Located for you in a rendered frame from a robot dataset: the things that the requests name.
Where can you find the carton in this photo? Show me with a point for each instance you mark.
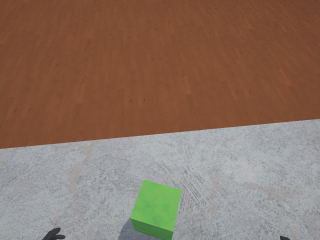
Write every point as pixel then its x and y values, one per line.
pixel 155 210

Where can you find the left robot hand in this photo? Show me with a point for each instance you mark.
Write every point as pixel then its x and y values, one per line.
pixel 53 235

